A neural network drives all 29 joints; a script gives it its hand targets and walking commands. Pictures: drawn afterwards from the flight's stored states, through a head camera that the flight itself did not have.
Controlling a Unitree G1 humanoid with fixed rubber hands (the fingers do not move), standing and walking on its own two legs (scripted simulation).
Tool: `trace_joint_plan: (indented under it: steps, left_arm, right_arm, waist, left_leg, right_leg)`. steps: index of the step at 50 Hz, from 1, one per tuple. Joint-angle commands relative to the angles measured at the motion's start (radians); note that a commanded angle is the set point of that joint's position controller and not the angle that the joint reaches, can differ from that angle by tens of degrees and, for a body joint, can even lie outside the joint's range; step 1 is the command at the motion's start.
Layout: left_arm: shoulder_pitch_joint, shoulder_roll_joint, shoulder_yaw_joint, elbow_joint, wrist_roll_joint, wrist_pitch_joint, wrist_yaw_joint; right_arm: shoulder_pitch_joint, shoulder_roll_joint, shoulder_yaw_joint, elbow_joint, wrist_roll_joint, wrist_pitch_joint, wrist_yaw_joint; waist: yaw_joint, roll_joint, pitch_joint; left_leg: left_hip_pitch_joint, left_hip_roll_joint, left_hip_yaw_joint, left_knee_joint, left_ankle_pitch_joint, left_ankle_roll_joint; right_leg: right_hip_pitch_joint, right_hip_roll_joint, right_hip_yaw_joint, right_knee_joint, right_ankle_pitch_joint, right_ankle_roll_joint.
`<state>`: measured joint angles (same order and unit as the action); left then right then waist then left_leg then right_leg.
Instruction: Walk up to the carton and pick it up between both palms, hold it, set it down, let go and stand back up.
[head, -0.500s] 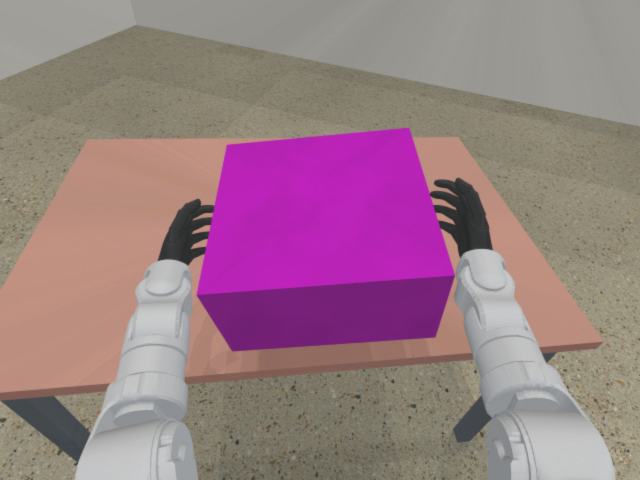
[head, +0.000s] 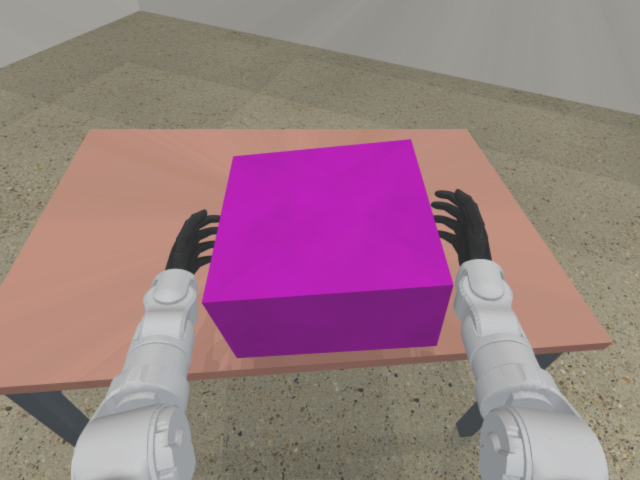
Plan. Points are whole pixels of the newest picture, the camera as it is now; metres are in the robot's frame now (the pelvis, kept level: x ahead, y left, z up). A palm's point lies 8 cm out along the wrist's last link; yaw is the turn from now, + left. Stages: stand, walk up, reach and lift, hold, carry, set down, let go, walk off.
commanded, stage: set down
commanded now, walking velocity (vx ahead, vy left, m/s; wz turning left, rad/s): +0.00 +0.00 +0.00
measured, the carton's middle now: (327, 244) +0.45 +0.01 +0.04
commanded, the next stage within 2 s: none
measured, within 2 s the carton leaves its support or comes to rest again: rests again in 1.54 s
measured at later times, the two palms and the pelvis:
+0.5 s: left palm (188, 275) +0.38 +0.21 +0.03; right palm (459, 263) +0.39 -0.17 +0.08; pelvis +0.01 +0.00 +0.00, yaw +0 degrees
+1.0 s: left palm (190, 281) +0.40 +0.21 -0.01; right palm (441, 275) +0.41 -0.16 +0.02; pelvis +0.02 +0.01 +0.00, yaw +0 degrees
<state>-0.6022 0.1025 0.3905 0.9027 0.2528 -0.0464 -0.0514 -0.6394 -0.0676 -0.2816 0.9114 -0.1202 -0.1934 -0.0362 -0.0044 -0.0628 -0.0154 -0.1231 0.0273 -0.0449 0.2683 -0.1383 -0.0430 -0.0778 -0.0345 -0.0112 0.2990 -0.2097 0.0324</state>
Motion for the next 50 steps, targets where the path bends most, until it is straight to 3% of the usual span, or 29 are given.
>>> trace_joint_plan:
  steps: [1, 2, 3, 4, 5, 6, 8, 9, 10, 11, 15, 16, 17, 20, 22, 23, 26, 27, 28, 30, 31, 32, 35, 36, 37, 40, 44, 45, 50]
  left_arm:
    - [-0.814, -0.438, -0.211, -0.169, -0.029, -0.173, -0.148]
    - [-0.791, -0.449, -0.211, -0.166, -0.026, -0.171, -0.149]
    - [-0.786, -0.415, -0.185, -0.110, -0.013, -0.159, -0.156]
    - [-0.780, -0.451, -0.212, -0.149, -0.020, -0.166, -0.155]
    - [-0.781, -0.434, -0.192, -0.134, -0.015, -0.174, -0.157]
    - [-0.795, -0.434, -0.193, -0.112, -0.009, -0.170, -0.161]
    - [-0.802, -0.408, -0.167, -0.107, 0.000, -0.180, -0.160]
    - [-0.809, -0.417, -0.171, -0.089, -0.011, -0.192, -0.155]
    - [-0.853, -0.429, -0.193, -0.133, -0.025, -0.201, -0.153]
    - [-0.837, -0.440, -0.198, -0.136, -0.016, -0.214, -0.148]
    - [-0.811, -0.422, -0.193, -0.078, -0.017, -0.230, -0.145]
    - [-0.799, -0.452, -0.214, -0.065, -0.020, -0.234, -0.145]
    - [-0.764, -0.440, -0.188, -0.035, -0.008, -0.237, -0.147]
    - [-0.787, -0.415, -0.162, -0.009, -0.008, -0.256, -0.149]
    - [-0.839, -0.395, -0.160, -0.042, -0.014, -0.275, -0.147]
    - [-0.844, -0.402, -0.182, -0.024, -0.032, -0.282, -0.143]
    - [-0.848, -0.424, -0.186, -0.008, -0.022, -0.303, -0.139]
    - [-0.824, -0.453, -0.213, 0.009, -0.033, -0.306, -0.134]
    - [-0.808, -0.414, -0.164, 0.038, -0.016, -0.311, -0.135]
    - [-0.809, -0.433, -0.188, 0.040, -0.020, -0.318, -0.131]
    - [-0.820, -0.422, -0.187, 0.034, -0.028, -0.328, -0.133]
    - [-0.796, -0.422, -0.182, 0.080, -0.034, -0.335, -0.133]
    - [-0.816, -0.417, -0.189, 0.078, -0.044, -0.364, -0.124]
    - [-0.839, -0.420, -0.195, 0.073, -0.038, -0.369, -0.120]
    - [-0.815, -0.436, -0.218, 0.093, -0.057, -0.377, -0.120]
    - [-0.848, -0.423, -0.210, 0.112, -0.055, -0.399, -0.110]
    - [-0.819, -0.411, -0.195, 0.174, -0.054, -0.454, -0.105]
    - [-0.825, -0.408, -0.214, 0.178, -0.076, -0.467, -0.109]
    - [-0.806, -0.417, -0.217, 0.227, -0.079, -0.496, -0.111]
  right_arm:
    - [-0.528, 0.644, 0.216, -0.032, -0.145, -0.049, 0.146]
    - [-0.512, 0.635, 0.202, -0.029, -0.141, -0.052, 0.145]
    - [-0.517, 0.630, 0.194, -0.018, -0.142, -0.043, 0.145]
    - [-0.520, 0.623, 0.208, -0.037, -0.138, -0.056, 0.144]
    - [-0.526, 0.630, 0.207, -0.026, -0.145, -0.057, 0.142]
    - [-0.518, 0.628, 0.183, -0.006, -0.153, -0.053, 0.146]
    - [-0.501, 0.642, 0.185, 0.009, -0.155, -0.047, 0.145]
    - [-0.545, 0.654, 0.186, -0.031, -0.160, -0.058, 0.153]
    - [-0.545, 0.649, 0.172, -0.024, -0.169, -0.063, 0.150]
    - [-0.535, 0.658, 0.178, -0.013, -0.165, -0.074, 0.153]
    - [-0.493, 0.644, 0.152, 0.050, -0.180, -0.077, 0.151]
    - [-0.517, 0.658, 0.177, -0.025, -0.183, -0.096, 0.146]
    - [-0.515, 0.651, 0.178, -0.003, -0.179, -0.095, 0.153]
    - [-0.503, 0.654, 0.168, 0.028, -0.195, -0.093, 0.152]
    - [-0.492, 0.661, 0.159, 0.036, -0.204, -0.093, 0.152]
    - [-0.498, 0.653, 0.149, 0.057, -0.199, -0.097, 0.150]
    - [-0.507, 0.682, 0.156, 0.020, -0.223, -0.118, 0.147]
    - [-0.526, 0.661, 0.138, 0.012, -0.218, -0.133, 0.150]
    - [-0.503, 0.662, 0.145, 0.058, -0.216, -0.123, 0.154]
    - [-0.533, 0.670, 0.146, 0.037, -0.217, -0.130, 0.154]
    - [-0.493, 0.656, 0.125, 0.066, -0.226, -0.131, 0.151]
    - [-0.512, 0.655, 0.143, 0.029, -0.234, -0.141, 0.153]
    - [-0.520, 0.668, 0.133, 0.056, -0.244, -0.151, 0.152]
    - [-0.512, 0.682, 0.134, 0.052, -0.246, -0.157, 0.152]
    - [-0.507, 0.665, 0.139, 0.080, -0.240, -0.162, 0.149]
    - [-0.508, 0.654, 0.123, 0.106, -0.246, -0.182, 0.152]
    - [-0.507, 0.678, 0.157, 0.123, -0.265, -0.224, 0.145]
    - [-0.524, 0.667, 0.154, 0.102, -0.272, -0.234, 0.143]
    - [-0.479, 0.657, 0.151, 0.188, -0.280, -0.248, 0.139]
  waist:
    - [0.108, 0.050, -0.378]
    - [0.088, 0.057, -0.384]
    - [0.105, 0.046, -0.341]
    - [0.084, 0.053, -0.374]
    - [0.099, 0.045, -0.366]
    - [0.087, 0.054, -0.333]
    - [0.097, 0.037, -0.328]
    - [0.124, 0.036, -0.382]
    - [0.097, 0.064, -0.416]
    - [0.099, 0.084, -0.432]
    - [0.067, 0.081, -0.395]
    - [0.079, 0.072, -0.464]
    - [0.109, 0.065, -0.445]
    - [0.101, 0.031, -0.422]
    - [0.100, 0.049, -0.453]
    - [0.075, 0.057, -0.470]
    - [0.082, 0.069, -0.520]
    - [0.063, 0.074, -0.549]
    - [0.093, 0.074, -0.485]
    - [0.097, 0.068, -0.547]
    - [0.066, 0.078, -0.538]
    - [0.088, 0.067, -0.564]
    - [0.074, 0.081, -0.580]
    - [0.084, 0.088, -0.620]
    - [0.057, 0.094, -0.585]
    - [0.064, 0.132, -0.647]
    - [0.087, 0.074, -0.693]
    - [0.063, 0.060, -0.756]
    - [0.047, 0.068, -0.717]
  left_leg:
    - [-0.083, -0.042, 0.199, -0.034, 0.144, 0.025]
    - [-0.059, -0.038, 0.201, -0.029, 0.167, 0.021]
    - [-0.074, -0.036, 0.204, -0.028, 0.152, 0.027]
    - [-0.061, -0.037, 0.197, -0.022, 0.192, 0.017]
    - [-0.067, -0.037, 0.201, -0.020, 0.209, 0.019]
    - [-0.080, -0.036, 0.197, -0.026, 0.173, 0.017]
    - [-0.097, -0.036, 0.205, -0.029, 0.163, 0.027]
    - [-0.109, -0.036, 0.205, -0.033, 0.149, 0.030]
    - [-0.105, -0.036, 0.205, -0.016, 0.194, 0.021]
    - [-0.086, -0.038, 0.204, -0.001, 0.236, 0.008]
    - [-0.095, -0.034, 0.197, -0.002, 0.207, 0.012]
    - [-0.068, -0.029, 0.193, 0.005, 0.260, 0.009]
    - [-0.088, -0.029, 0.201, 0.011, 0.256, 0.010]
    - [-0.126, -0.028, 0.198, 0.003, 0.227, 0.024]
    - [-0.143, -0.030, 0.202, 0.006, 0.228, 0.025]
    - [-0.148, -0.033, 0.198, 0.008, 0.218, 0.022]
    - [-0.161, -0.031, 0.199, 0.016, 0.251, 0.018]
    - [-0.156, -0.024, 0.190, 0.025, 0.272, 0.009]
    - [-0.169, -0.025, 0.200, 0.025, 0.246, 0.016]
    - [-0.150, -0.023, 0.199, 0.038, 0.291, 0.010]
    - [-0.139, -0.019, 0.188, 0.040, 0.313, 0.005]
    - [-0.163, -0.021, 0.192, 0.045, 0.305, 0.005]
    - [-0.143, -0.017, 0.185, 0.056, 0.306, 0.002]
    - [-0.106, -0.010, 0.174, 0.071, 0.384, -0.006]
    - [-0.086, -0.013, 0.169, 0.081, 0.397, -0.008]
    - [-0.056, -0.005, 0.156, 0.106, 0.457, -0.020]
    - [-0.091, -0.002, 0.151, 0.141, 0.498, -0.012]
    - [-0.103, -0.007, 0.151, 0.145, 0.487, -0.012]
    - [-0.069, 0.007, 0.133, 0.147, 0.524, -0.017]
  right_leg:
    - [0.229, 0.000, -0.016, 0.028, 0.393, 0.046]
    - [0.219, 0.005, -0.021, 0.023, 0.391, 0.038]
    - [0.211, 0.000, -0.014, 0.025, 0.404, 0.041]
    - [0.216, 0.004, -0.024, 0.036, 0.430, 0.039]
    - [0.230, 0.001, -0.020, 0.037, 0.460, 0.041]
    - [0.213, 0.001, -0.026, 0.037, 0.419, 0.043]
    - [0.219, -0.001, -0.016, 0.035, 0.425, 0.042]
    - [0.214, -0.005, -0.020, 0.035, 0.399, 0.042]
    - [0.201, -0.003, -0.020, 0.045, 0.432, 0.038]
    - [0.202, 0.003, -0.026, 0.050, 0.449, 0.037]
    - [0.176, 0.001, -0.027, 0.049, 0.432, 0.035]
    - [0.184, 0.007, -0.027, 0.045, 0.480, 0.030]
    - [0.181, 0.002, -0.026, 0.048, 0.474, 0.032]
    - [0.195, -0.004, -0.021, 0.059, 0.498, 0.041]
    - [0.212, -0.007, -0.016, 0.079, 0.532, 0.044]
    - [0.201, -0.010, -0.015, 0.079, 0.535, 0.044]
    - [0.206, -0.006, -0.021, 0.085, 0.549, 0.039]
    - [0.181, -0.004, -0.031, 0.087, 0.556, 0.037]
    - [0.163, -0.008, -0.028, 0.084, 0.511, 0.037]
    - [0.167, -0.002, -0.024, 0.090, 0.561, 0.033]
    - [0.144, -0.002, -0.032, 0.089, 0.568, 0.031]
    - [0.155, -0.002, -0.031, 0.096, 0.565, 0.029]
    - [0.097, -0.002, -0.034, 0.085, 0.523, 0.025]
    - [0.068, 0.005, -0.044, 0.094, 0.549, 0.026]
    - [0.026, 0.002, -0.044, 0.090, 0.553, 0.030]
    - [-0.043, 0.006, -0.056, 0.094, 0.521, 0.025]
    - [-0.065, 0.001, -0.058, 0.120, 0.605, 0.027]
    - [-0.036, 0.004, -0.059, 0.127, 0.633, 0.029]
    - [-0.123, 0.007, -0.075, 0.127, 0.602, 0.033]
